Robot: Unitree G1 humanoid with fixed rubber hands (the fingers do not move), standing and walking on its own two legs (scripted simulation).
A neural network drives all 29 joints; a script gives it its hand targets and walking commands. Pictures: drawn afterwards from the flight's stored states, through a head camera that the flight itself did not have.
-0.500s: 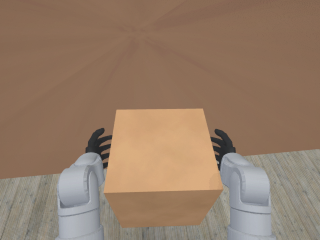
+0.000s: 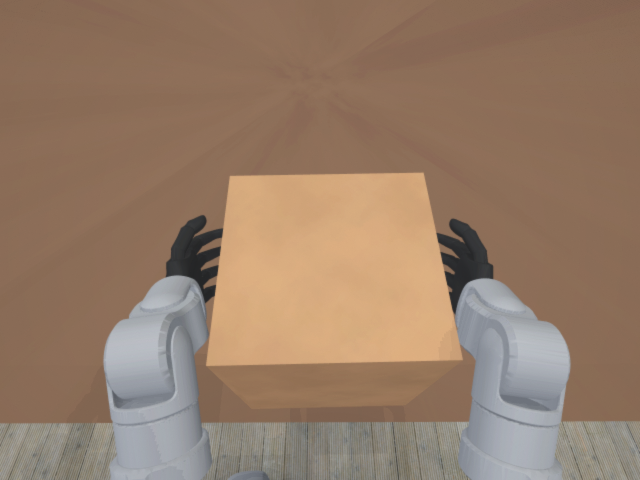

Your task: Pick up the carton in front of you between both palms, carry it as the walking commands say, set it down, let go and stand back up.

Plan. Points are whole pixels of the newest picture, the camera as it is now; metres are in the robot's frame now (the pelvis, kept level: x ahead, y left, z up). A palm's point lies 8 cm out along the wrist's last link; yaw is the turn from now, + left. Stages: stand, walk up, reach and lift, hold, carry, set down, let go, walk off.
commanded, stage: carry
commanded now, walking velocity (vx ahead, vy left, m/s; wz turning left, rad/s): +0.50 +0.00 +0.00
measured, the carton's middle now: (327, 304) +0.30 +0.01 +0.04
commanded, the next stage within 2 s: none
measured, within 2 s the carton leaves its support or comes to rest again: neither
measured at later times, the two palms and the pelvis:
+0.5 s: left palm (237, 63) +0.72 +0.17 +0.12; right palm (412, 74) +0.69 -0.13 +0.12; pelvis +0.32 +0.04 +0.00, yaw -3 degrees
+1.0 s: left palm out of the picture +1.04 +0.18 +0.19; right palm out of the picture +1.06 -0.12 +0.19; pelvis +0.66 +0.00 +0.04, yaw +0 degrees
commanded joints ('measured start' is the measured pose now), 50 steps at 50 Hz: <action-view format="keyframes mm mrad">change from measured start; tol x32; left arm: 1 -577 -746 -748 -83 -447 23 -236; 21 -1287 -909 -536 434 -482 37 -185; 50 -1256 -837 -609 280 -540 48 -223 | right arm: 1 -573 735 725 -45 389 -9 203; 23 -1395 948 536 352 554 -14 197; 50 -1147 707 523 347 304 16 122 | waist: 1 -9 -97 -390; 14 -24 -160 -257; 18 -121 345 -528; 36 12 150 -528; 39 95 -351 -763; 50 43 -99 -490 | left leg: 1 -175 33 -11 -77 73 6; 15 186 -119 221 -666 184 50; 18 741 304 -637 -908 38 247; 36 527 88 111 -490 1050 66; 39 -211 -181 -21 180 -151 -23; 50 -415 -47 4 -156 -9 12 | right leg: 1 427 -269 317 -214 186 -47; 13 392 -209 143 -119 279 -46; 20 -439 4 272 977 -271 33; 30 -549 -20 188 628 -137 49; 36 66 137 -2 87 48 1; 39 806 -303 914 -45 243 -257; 50 594 -223 393 -61 361 -129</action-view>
